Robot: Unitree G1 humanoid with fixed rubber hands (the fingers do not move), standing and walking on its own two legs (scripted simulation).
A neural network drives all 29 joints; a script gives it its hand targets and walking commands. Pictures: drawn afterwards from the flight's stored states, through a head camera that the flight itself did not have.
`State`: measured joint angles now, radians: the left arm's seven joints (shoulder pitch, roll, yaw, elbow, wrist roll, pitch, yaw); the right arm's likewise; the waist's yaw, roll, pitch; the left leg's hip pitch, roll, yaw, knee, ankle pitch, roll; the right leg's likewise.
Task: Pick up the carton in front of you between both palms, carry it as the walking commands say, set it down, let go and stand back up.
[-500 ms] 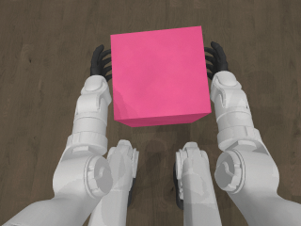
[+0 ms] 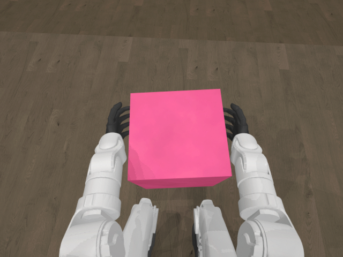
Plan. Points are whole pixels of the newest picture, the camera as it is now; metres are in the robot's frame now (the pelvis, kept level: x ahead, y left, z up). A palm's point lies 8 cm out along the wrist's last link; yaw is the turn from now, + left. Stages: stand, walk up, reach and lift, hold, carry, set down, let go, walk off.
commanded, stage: reach and lift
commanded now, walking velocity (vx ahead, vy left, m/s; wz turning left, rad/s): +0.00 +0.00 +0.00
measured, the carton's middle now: (177, 146) +0.40 +0.00 -0.11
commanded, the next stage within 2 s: hold in 1.76 s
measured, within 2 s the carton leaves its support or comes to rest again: neither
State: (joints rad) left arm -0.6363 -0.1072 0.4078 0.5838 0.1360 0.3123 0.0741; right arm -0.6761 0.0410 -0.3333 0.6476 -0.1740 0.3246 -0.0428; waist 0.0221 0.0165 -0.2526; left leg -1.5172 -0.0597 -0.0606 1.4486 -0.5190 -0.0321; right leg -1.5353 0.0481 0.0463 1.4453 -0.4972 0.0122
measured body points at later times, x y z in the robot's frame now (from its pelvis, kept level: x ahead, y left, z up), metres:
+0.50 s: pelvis +0.05 +0.00 +0.13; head +0.09 +0.00 +0.58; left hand +0.38 +0.15 +0.11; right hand +0.38 -0.15 +0.11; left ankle +0.07 +0.13 -0.56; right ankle +0.07 -0.12 -0.56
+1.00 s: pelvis +0.04 +0.00 +0.17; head +0.02 +0.00 +0.62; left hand +0.36 +0.15 +0.20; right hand +0.35 -0.15 +0.19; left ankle +0.07 +0.13 -0.56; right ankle +0.07 -0.12 -0.56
